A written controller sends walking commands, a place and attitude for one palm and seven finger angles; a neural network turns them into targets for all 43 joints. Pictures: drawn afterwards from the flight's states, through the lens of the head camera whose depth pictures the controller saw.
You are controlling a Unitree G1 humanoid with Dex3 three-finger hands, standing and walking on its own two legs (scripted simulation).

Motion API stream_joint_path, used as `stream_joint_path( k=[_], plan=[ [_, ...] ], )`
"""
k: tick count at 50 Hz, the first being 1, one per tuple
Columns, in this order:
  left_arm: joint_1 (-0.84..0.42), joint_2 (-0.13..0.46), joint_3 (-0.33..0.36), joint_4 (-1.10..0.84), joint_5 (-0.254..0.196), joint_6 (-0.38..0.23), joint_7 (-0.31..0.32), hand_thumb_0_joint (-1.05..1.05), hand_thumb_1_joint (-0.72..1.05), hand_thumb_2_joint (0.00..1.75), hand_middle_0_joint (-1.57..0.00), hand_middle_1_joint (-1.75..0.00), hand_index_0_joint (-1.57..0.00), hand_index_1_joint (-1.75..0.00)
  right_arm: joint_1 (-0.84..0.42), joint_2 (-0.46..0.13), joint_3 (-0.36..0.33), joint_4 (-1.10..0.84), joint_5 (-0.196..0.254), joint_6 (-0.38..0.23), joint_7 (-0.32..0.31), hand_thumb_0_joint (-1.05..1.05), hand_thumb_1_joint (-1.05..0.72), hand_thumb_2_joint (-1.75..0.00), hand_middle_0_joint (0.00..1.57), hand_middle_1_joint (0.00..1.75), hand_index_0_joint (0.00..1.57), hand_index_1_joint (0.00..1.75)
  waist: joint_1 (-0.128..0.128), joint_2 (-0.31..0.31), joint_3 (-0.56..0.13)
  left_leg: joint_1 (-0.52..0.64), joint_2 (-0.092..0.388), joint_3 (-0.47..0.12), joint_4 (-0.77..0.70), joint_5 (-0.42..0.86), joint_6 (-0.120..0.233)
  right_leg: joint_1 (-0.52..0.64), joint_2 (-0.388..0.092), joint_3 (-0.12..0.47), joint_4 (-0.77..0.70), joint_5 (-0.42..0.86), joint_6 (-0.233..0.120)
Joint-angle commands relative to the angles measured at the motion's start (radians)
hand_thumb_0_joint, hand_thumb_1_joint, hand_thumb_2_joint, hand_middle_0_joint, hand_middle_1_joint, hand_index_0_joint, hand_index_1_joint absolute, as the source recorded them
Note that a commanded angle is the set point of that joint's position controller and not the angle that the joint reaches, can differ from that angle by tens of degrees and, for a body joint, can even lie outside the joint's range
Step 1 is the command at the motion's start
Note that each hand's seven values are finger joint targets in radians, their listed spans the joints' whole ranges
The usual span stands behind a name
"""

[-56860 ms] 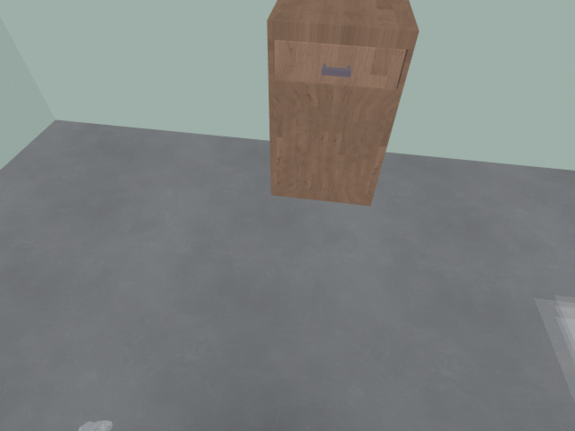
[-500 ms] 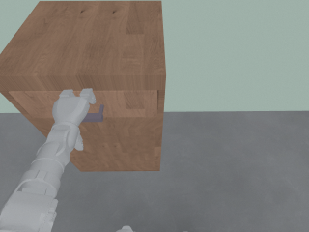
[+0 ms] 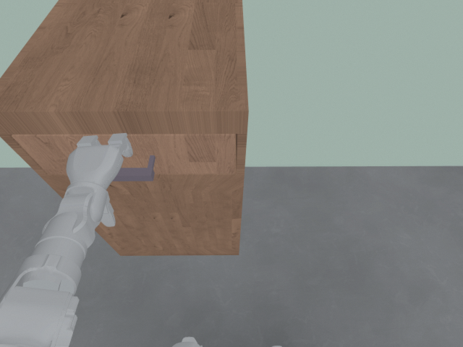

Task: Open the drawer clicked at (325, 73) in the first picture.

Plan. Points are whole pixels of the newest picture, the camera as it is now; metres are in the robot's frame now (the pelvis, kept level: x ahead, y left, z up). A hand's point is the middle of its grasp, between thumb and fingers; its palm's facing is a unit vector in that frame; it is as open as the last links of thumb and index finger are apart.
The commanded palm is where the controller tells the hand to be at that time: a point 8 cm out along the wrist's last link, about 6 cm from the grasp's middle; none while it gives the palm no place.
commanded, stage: lower the fingers behind the handle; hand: left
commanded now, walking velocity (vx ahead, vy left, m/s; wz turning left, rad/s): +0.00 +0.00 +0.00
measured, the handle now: (130, 167) +0.49 +0.23 -0.04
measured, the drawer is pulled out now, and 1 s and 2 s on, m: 0.00 0.00 0.00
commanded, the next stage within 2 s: lift the fingers back up to retry in 1.48 s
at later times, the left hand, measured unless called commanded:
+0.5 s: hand (117, 187) +0.42 +0.24 -0.02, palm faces -0.06 -0.04 -1.00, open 13.8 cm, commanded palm +0.41 +0.23 +0.03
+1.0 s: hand (119, 186) +0.43 +0.24 -0.03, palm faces -0.03 +0.00 -1.00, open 13.8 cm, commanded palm +0.41 +0.23 -0.01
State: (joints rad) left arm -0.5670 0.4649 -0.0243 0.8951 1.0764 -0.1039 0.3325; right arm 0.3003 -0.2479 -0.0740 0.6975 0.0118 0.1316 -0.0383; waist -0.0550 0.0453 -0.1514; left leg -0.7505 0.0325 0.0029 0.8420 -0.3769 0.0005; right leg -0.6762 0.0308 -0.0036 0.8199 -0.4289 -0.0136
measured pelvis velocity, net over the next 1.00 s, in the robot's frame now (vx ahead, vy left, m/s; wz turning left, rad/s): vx -0.03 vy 0.01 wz -0.01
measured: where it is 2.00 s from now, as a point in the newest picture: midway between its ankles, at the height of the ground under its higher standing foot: outside the picture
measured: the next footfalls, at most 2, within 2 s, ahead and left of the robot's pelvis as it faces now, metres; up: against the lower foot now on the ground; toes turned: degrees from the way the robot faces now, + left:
none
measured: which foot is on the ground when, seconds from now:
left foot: down 0.00-1.00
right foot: down 0.00-1.00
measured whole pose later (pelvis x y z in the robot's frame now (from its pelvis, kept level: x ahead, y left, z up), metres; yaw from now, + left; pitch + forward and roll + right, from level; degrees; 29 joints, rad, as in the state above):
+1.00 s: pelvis -0.03 +0.01 -0.03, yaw -1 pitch +22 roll -2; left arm -0.71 0.45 -0.07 1.01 1.12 -0.05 0.41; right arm 0.31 -0.24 -0.05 0.70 -0.01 0.12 -0.03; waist -0.07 0.04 -0.19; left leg -1.00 0.03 0.00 1.03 -0.41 0.01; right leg -0.92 0.03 -0.01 1.01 -0.47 0.00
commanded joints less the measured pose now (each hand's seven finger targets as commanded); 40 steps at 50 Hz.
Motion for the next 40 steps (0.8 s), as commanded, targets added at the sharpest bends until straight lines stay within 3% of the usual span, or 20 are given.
stream_joint_path(
  k=[1,3,5,7,9,12,13,14,18,19,21,24,26,28,31,35,39,40],
  plan=[
    [-0.389,0.183,0.034,-0.191,-0.003,-0.022,0.025,0.00,-0.50,0.30,-0.30,-1.20,-0.30,-1.20,0.079,-0.139,-0.054,-0.080,-0.011,-0.024,-0.015,0.00,-0.90,-0.90,0.20,0.30,0.20,0.30,-0.026,0.007,-0.335,0.278,-0.056,0.031,-0.040,0.325,0.046,0.065,0.031,-0.003,-0.100,0.377,-0.023],
    [-0.387,0.212,0.068,-0.213,0.000,-0.046,0.031,0.00,-0.50,0.30,-0.30,-1.20,-0.30,-1.20,0.084,-0.137,-0.055,-0.078,-0.014,-0.024,-0.016,0.00,-0.90,-0.90,0.20,0.30,0.20,0.30,-0.018,0.008,-0.373,0.289,-0.053,0.022,-0.024,0.354,0.045,0.053,0.034,-0.005,-0.079,0.386,-0.024],
    [-0.390,0.201,0.069,-0.239,0.006,-0.061,0.051,0.00,-0.50,0.30,-0.30,-1.20,-0.30,-1.20,0.081,-0.135,-0.057,-0.075,-0.021,-0.025,-0.012,0.00,-0.90,-0.90,0.20,0.30,0.20,0.30,-0.016,0.037,-0.388,0.289,-0.050,0.022,-0.009,0.373,0.042,0.030,0.035,-0.010,-0.061,0.393,-0.026],
    [-0.360,0.239,0.118,-0.220,0.014,-0.059,0.077,0.00,-0.50,0.30,-0.30,-1.20,-0.30,-1.20,0.080,-0.138,-0.056,-0.067,-0.026,-0.023,-0.008,0.00,-0.90,-0.90,0.20,0.30,0.20,0.30,0.000,0.038,-0.391,0.270,-0.048,0.016,0.005,0.383,0.039,0.018,0.038,-0.015,-0.038,0.385,-0.031],
    [-0.341,0.218,0.107,-0.180,0.025,-0.039,0.106,0.00,-0.50,0.30,-0.30,-1.20,-0.30,-1.20,0.074,-0.138,-0.057,-0.065,-0.027,-0.022,-0.002,0.00,-0.90,-0.90,0.20,0.30,0.20,0.30,-0.005,0.016,-0.359,0.239,-0.048,0.018,0.012,0.352,0.039,-0.009,0.040,-0.017,-0.034,0.360,-0.030],
    [-0.381,0.249,0.123,-0.176,0.034,-0.001,0.133,0.00,-0.50,0.30,-0.30,-1.20,-0.30,-1.20,0.072,-0.146,-0.052,-0.064,-0.029,-0.020,0.005,0.00,-0.90,-0.90,0.20,0.30,0.20,0.30,-0.001,0.029,-0.388,0.228,-0.048,0.013,0.011,0.330,0.037,-0.013,0.041,-0.022,-0.022,0.327,-0.032],
    [-0.392,0.229,0.099,-0.159,0.040,0.014,0.137,0.00,-0.50,0.30,-0.30,-1.20,-0.30,-1.20,0.076,-0.144,-0.051,-0.066,-0.026,-0.018,0.004,0.00,-0.90,-0.90,0.20,0.30,0.20,0.30,-0.015,0.019,-0.391,0.230,-0.048,0.015,0.011,0.322,0.039,-0.019,0.042,-0.020,-0.028,0.325,-0.028],
    [-0.405,0.223,0.090,-0.146,0.039,0.026,0.136,0.00,-0.50,0.30,-0.30,-1.20,-0.30,-1.20,0.078,-0.147,-0.053,-0.059,-0.026,-0.019,0.004,0.00,-0.90,-0.90,0.20,0.30,0.20,0.30,-0.021,0.020,-0.370,0.229,-0.044,0.012,0.010,0.311,0.038,-0.035,0.042,-0.024,-0.029,0.311,-0.029],
    [-0.473,0.188,0.048,-0.163,0.030,0.031,0.112,0.00,-0.50,0.30,-0.30,-1.20,-0.30,-1.20,0.093,-0.144,-0.053,-0.060,-0.026,-0.027,-0.005,0.00,-0.90,-0.90,0.20,0.30,0.20,0.30,-0.039,0.030,-0.423,0.274,-0.040,0.000,0.011,0.308,0.037,-0.057,0.044,-0.025,-0.029,0.289,-0.027],
    [-0.453,0.159,0.030,-0.137,0.023,0.032,0.103,0.00,-0.50,0.30,-0.30,-1.20,-0.30,-1.20,0.096,-0.142,-0.054,-0.057,-0.027,-0.030,-0.007,0.00,-0.90,-0.90,0.20,0.30,0.20,0.30,-0.045,0.020,-0.394,0.269,-0.039,0.002,0.014,0.296,0.039,-0.065,0.044,-0.027,-0.035,0.280,-0.027],
    [-0.453,0.157,0.026,-0.118,0.025,0.027,0.093,0.00,-0.50,0.30,-0.30,-1.20,-0.30,-1.20,0.102,-0.143,-0.051,-0.050,-0.029,-0.031,-0.009,0.00,-0.90,-0.90,0.20,0.30,0.20,0.30,-0.047,0.018,-0.375,0.259,-0.036,-0.003,0.015,0.287,0.038,-0.090,0.044,-0.030,-0.032,0.263,-0.028],
    [-0.424,0.190,0.059,-0.104,0.031,0.011,0.088,0.00,-0.50,0.30,-0.30,-1.20,-0.30,-1.20,0.104,-0.144,-0.047,-0.049,-0.033,-0.029,-0.008,0.00,-0.90,-0.90,0.20,0.30,0.20,0.30,-0.028,0.023,-0.384,0.233,-0.034,-0.005,0.027,0.297,0.037,-0.097,0.044,-0.030,-0.011,0.269,-0.032],
    [-0.391,0.152,0.040,-0.103,0.034,0.007,0.095,0.00,-0.50,0.30,-0.30,-1.20,-0.30,-1.20,0.101,-0.137,-0.049,-0.054,-0.036,-0.029,-0.003,0.00,-0.90,-0.90,0.20,0.30,0.20,0.30,-0.024,0.034,-0.385,0.225,-0.035,0.002,0.037,0.305,0.035,-0.099,0.044,-0.031,-0.005,0.279,-0.033],
    [-0.355,0.160,0.058,-0.100,0.038,0.005,0.101,0.00,-0.50,0.30,-0.30,-1.20,-0.30,-1.20,0.101,-0.137,-0.049,-0.057,-0.037,-0.027,0.002,0.00,-0.90,-0.90,0.20,0.30,0.20,0.30,-0.010,0.035,-0.407,0.221,-0.033,0.000,0.044,0.323,0.032,-0.100,0.046,-0.034,0.012,0.286,-0.034],
    [-0.359,0.156,0.045,-0.062,0.039,0.019,0.107,0.00,-0.50,0.30,-0.30,-1.20,-0.30,-1.20,0.101,-0.142,-0.047,-0.055,-0.033,-0.023,0.004,0.00,-0.90,-0.90,0.20,0.30,0.20,0.30,-0.026,-0.022,-0.344,0.152,-0.035,0.003,0.045,0.249,0.038,-0.108,0.043,-0.030,0.001,0.245,-0.029],
    [-0.406,0.151,0.025,-0.035,0.048,0.044,0.119,0.00,-0.50,0.30,-0.30,-1.20,-0.30,-1.20,0.103,-0.144,-0.046,-0.052,-0.031,-0.023,0.003,0.00,-0.90,-0.90,0.20,0.30,0.20,0.30,-0.043,-0.008,-0.333,0.135,-0.036,0.002,0.050,0.203,0.041,-0.149,0.042,-0.026,0.000,0.198,-0.028],
    [-0.391,0.179,0.037,0.023,0.038,0.068,0.106,0.00,-0.50,0.30,-0.30,-1.20,-0.30,-1.20,0.111,-0.149,-0.038,-0.050,-0.028,-0.021,0.000,0.00,-0.90,-0.90,0.20,0.30,0.20,0.30,-0.037,-0.028,-0.333,0.102,-0.041,0.006,0.057,0.185,0.043,-0.140,0.040,-0.021,0.006,0.193,-0.027],
    [-0.409,0.155,0.014,0.028,0.037,0.071,0.100,0.00,-0.50,0.30,-0.30,-1.20,-0.30,-1.20,0.113,-0.146,-0.037,-0.053,-0.026,-0.022,0.000,0.00,-0.90,-0.90,0.20,0.30,0.20,0.30,-0.048,-0.033,-0.324,0.091,-0.041,0.007,0.060,0.179,0.045,-0.147,0.039,-0.022,0.005,0.191,-0.025]
  ],
)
